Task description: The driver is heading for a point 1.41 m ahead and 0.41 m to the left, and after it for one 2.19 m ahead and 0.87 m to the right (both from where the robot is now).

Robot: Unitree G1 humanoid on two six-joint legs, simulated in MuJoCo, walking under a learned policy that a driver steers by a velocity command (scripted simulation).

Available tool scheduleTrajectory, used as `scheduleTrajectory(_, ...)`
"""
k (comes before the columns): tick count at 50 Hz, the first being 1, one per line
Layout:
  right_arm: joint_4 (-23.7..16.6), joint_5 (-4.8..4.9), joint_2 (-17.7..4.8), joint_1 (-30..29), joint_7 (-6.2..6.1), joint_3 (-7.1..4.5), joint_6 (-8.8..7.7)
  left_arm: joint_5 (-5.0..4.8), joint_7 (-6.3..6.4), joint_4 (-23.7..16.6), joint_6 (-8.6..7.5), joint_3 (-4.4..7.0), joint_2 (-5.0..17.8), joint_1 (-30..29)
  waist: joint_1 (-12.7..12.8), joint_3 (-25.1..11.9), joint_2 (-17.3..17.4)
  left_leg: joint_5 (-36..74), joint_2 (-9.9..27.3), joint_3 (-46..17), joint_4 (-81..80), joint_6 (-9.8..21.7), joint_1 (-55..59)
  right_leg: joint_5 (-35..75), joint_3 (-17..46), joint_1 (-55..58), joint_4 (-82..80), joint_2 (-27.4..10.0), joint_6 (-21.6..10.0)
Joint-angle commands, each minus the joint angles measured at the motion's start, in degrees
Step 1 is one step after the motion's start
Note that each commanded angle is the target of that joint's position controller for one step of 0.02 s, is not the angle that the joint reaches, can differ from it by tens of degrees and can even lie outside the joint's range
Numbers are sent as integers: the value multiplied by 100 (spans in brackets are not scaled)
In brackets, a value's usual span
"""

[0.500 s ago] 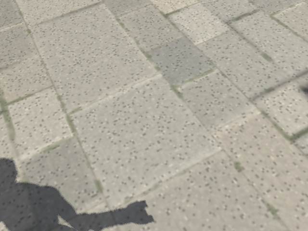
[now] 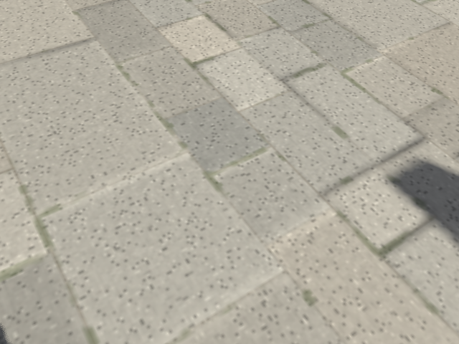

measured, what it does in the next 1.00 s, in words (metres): walks ahead, turning left: right foot, then left foot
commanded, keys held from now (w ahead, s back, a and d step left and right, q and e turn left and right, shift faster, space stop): w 0.08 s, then w+q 0.92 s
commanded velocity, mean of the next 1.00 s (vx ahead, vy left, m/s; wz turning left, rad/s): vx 0.48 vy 0.00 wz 0.40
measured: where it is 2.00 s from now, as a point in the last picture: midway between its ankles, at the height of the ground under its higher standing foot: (118, 197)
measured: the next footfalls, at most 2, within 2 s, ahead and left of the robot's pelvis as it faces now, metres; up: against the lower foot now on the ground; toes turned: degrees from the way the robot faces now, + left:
right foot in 0.22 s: +0.28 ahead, -0.16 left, +0.00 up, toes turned +1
left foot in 0.74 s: +0.53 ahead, +0.14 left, +0.00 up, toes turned +21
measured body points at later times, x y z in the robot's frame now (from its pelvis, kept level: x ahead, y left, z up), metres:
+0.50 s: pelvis +0.25 -0.06 +0.00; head +0.27 -0.05 +0.45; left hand +0.27 +0.23 -0.12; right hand +0.45 -0.31 -0.10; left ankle +0.33 +0.12 -0.67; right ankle +0.24 -0.16 -0.75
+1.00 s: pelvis +0.51 +0.07 +0.00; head +0.54 +0.10 +0.45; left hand +0.57 +0.39 -0.09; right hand +0.72 -0.15 -0.10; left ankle +0.49 +0.13 -0.75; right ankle +0.69 -0.07 -0.67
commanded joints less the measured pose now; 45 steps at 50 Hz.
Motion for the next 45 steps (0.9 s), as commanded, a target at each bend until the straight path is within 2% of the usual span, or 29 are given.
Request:
scheduleTrajectory(1, -374, 18, -1019, -142, -57, -231, -30, 0, -87, -684, -182, -63, 2, -1113, -201, 458, 876, 1181, 1085, -789, -932, 916, 140, 746, -194, -748, -966, -60, 159)
scheduleTrajectory(4, -285, 58, -1202, 125, -50, -274, 1, -40, -160, -759, -205, -81, 35, -1433, -307, 560, 909, 1328, 1193, -642, -954, 903, -127, 1127, -319, -130, -1751, 83, 128)
scheduleTrajectory(6, -222, 123, -1240, 211, -46, -290, 24, -68, -189, -830, -231, -41, 163, -1499, -203, 644, 937, 1527, 1393, -831, -853, 861, -61, 1131, -162, 83, -2048, 101, -2)
scheduleTrajectory(8, -214, 140, -1359, 121, -63, -337, 60, -73, -178, -788, -261, 53, 390, -1197, 104, 502, 996, 2378, 1527, -924, -522, 746, 132, 949, -103, 553, -2256, 190, -173)
scheduleTrajectory(9, -226, 141, -1405, 17, -72, -351, 80, -61, -136, -677, -262, 141, 544, -740, 425, 203, 973, 3273, 1425, -776, 40, 633, 87, 926, -172, 1251, -2412, 299, -303)
scheduleTrajectory(10, -241, 104, -1297, 15, -73, -308, 89, -53, -70, -442, -241, 275, 765, 73, 844, -361, 864, 3774, 1141, -552, 1051, 476, -219, 971, -244, 2450, -2494, 356, -449)
scheduleTrajectory(11, -381, -25, -970, -4, -72, -178, 75, 7, 16, -268, -198, 382, 1071, 1096, 1290, -1233, 519, 2547, 858, -438, 2640, 258, -1284, 671, 574, 4173, -2255, -487, -726)
scheduleTrajectory(12, -582, 34, -102, 763, -79, 53, 5, 158, 23, -178, -175, 466, 1632, 1421, 829, -2216, -1323, -1202, -134, -297, 4783, -92, -3116, -999, 3388, 5699, -2937, -2102, -1517)
scheduleTrajectory(13, -483, 216, -755, 501, -70, -94, -55, 138, 7, -220, -198, 321, 1049, 1290, 1002, -2009, -1141, -1568, -15, -936, 5552, -88, -3596, -1833, 4200, 5185, -3737, -2110, -1511)
scheduleTrajectory(14, -619, 328, -1068, -32, -52, -219, -53, 82, 27, -178, -203, 220, 745, 892, 916, -1046, -861, -1119, 257, -803, 5766, -46, -4013, -1729, 3221, 4492, -3777, -1973, -1291)
scheduleTrajectory(15, -662, 267, -1020, -303, -61, -207, -51, 65, 36, -154, -210, 175, 586, 579, 766, -582, -473, -659, 508, -648, 5632, -30, -3912, -970, 2464, 3804, -3833, -1746, -1188)
scheduleTrajectory(16, -654, 171, -940, -417, -58, -220, -35, 99, 31, -112, -225, 145, 431, 331, 602, -311, -346, -309, 662, -656, 5382, -43, -3727, -349, 1893, 3232, -3959, -1504, -1121)
scheduleTrajectory(17, -600, 168, -857, -311, -43, -239, 35, 155, 31, -85, -271, 122, 311, 149, 417, -195, -446, -54, 803, -709, 5240, -56, -3402, 64, 1399, 2825, -4131, -1316, -1059)
scheduleTrajectory(19, -547, 182, -636, -199, -24, -219, 173, 150, 38, 9, -373, 146, 249, -14, 262, -77, -382, 111, 851, -649, 5141, -117, -3166, 557, 861, 2434, -4421, -1265, -1135)
scheduleTrajectory(22, -718, 122, -546, -549, -45, -214, 281, 143, 59, 179, -451, 208, 379, -71, 203, 291, -151, 543, 874, -723, 4683, -234, -3582, 1044, 258, 2265, -4672, -1294, -1193)
scheduleTrajectory(27, -1011, 91, -406, -1419, 141, -126, 162, 120, 138, 337, -375, 271, 639, 102, 501, 515, 72, 1837, 764, -301, 2949, -204, -3579, 1506, -667, 2573, -4726, -1157, -1077)
scheduleTrajectory(32, -1450, 102, -428, -2185, 323, -107, 149, -26, 155, 558, -170, 359, 899, 546, 740, 677, 138, 1503, 622, 99, 2035, 87, -3790, 2125, -1021, 3583, -4349, -1417, -923)
scheduleTrajectory(34, -1554, 87, -586, -2079, 353, -188, 178, -71, 174, 558, -78, 402, 1062, 510, 551, 415, -43, 969, 305, 399, 1935, 297, -3337, 3827, -1192, 3857, -3721, -1432, -800)
scheduleTrajectory(35, -1533, 83, -733, -1772, 345, -272, 210, -101, 190, 539, -31, 427, 1157, 477, 335, 129, -166, 654, 69, 565, 1968, 431, -2850, 4822, -1267, 3933, -3120, -1403, -735)
scheduleTrajectory(36, -1399, 97, -958, -1097, 314, -408, 244, -130, 201, 513, 19, 428, 1186, 418, -70, -271, -188, 547, -207, 684, 1859, 598, -1970, 5352, -1369, 3780, -2143, -1296, -638)
scheduleTrajectory(37, -1158, 118, -1283, -115, 226, -604, 292, -127, 218, 477, 22, 364, 1057, 390, -596, -774, -37, 820, -387, 558, 1562, 827, -426, 4879, -1486, 2998, -765, -1071, -422)
scheduleTrajectory(38, -1042, 150, -1836, 316, 103, -744, 350, 102, 216, 292, -27, 173, 432, 703, -429, -1211, 1153, 715, 775, -1459, 1452, 1350, 1383, 1132, -1456, 1001, 1238, -520, -106)
scheduleTrajectory(39, -1316, 111, -2058, 54, 155, -704, 227, 119, 155, 18, -227, 11, 149, 839, -34, -2121, 1748, -503, 1928, -4847, 360, 2433, 2457, -2155, -145, -663, 2801, 589, 101)
scheduleTrajectory(40, -1343, 81, -1490, 15, 219, -552, 125, -88, 88, -89, -375, 152, 772, 114, -428, -1898, 879, -778, 1883, -4586, -101, 2086, 2327, -1755, 592, -1265, 2939, 243, 1)
scheduleTrajectory(41, -1281, 55, -1297, -157, 222, -489, 55, -190, 62, -216, -457, 131, 765, -161, -297, -1088, 756, -478, 1693, -3743, -130, 1850, 1587, -1234, 492, -1424, 2560, 27, -119)
scheduleTrajectory(42, -1294, 64, -1163, -533, 212, -449, 24, -73, 115, -160, -492, 105, 657, -156, 2, -625, 237, 211, 1422, -3082, -95, 1647, 735, -825, 470, -1161, 2014, -237, -128)
scheduleTrajectory(43, -1356, 32, -988, -821, 188, -395, 9, 60, 148, -106, -468, 141, 708, -96, 199, -425, 277, 920, 1218, -2614, -130, 1553, 133, -559, 490, -781, 1553, -390, -92)
scheduleTrajectory(44, -1434, -32, -936, -970, 158, -363, 5, 95, 136, -71, -402, 158, 723, 13, 343, -376, 423, 1336, 1097, -2401, -239, 1541, -259, -385, 507, -449, 1408, -455, -42)
scheduleTrajectory(45, -1432, -33, -953, -1019, 133, -369, -8, 136, 135, -51, -345, 154, 680, 74, 392, -366, 448, 1699, 1043, -2276, -321, 1586, -463, -292, 453, -325, 1226, -444, 53)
